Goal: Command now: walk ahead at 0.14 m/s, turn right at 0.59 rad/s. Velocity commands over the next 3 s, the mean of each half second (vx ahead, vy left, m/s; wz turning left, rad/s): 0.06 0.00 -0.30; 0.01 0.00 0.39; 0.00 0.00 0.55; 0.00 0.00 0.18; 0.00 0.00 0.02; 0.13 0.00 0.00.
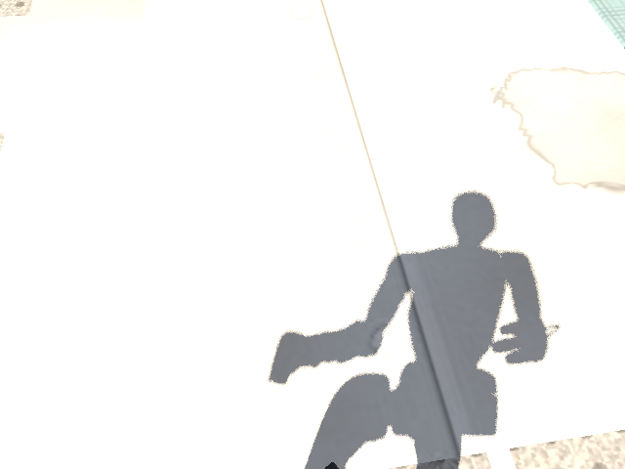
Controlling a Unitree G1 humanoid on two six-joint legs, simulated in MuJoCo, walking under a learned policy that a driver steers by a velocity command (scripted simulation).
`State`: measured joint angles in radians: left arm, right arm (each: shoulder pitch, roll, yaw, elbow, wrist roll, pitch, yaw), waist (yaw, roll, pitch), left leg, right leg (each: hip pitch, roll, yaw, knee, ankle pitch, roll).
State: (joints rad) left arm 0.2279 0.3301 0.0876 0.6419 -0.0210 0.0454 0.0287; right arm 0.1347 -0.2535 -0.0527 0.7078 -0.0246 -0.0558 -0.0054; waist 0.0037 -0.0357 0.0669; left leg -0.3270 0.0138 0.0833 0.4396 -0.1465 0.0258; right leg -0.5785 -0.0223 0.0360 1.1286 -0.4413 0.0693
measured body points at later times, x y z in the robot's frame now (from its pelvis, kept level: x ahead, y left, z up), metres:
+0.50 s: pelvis +0.06 -0.04 +0.00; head +0.08 -0.06 +0.45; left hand +0.28 +0.18 -0.08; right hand +0.14 -0.33 -0.13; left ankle +0.08 +0.11 -0.71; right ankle +0.07 -0.14 -0.74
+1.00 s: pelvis +0.04 -0.03 +0.00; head +0.09 -0.02 +0.45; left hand +0.13 +0.27 -0.10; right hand +0.24 -0.29 -0.10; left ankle +0.02 +0.10 -0.68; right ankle +0.06 -0.14 -0.74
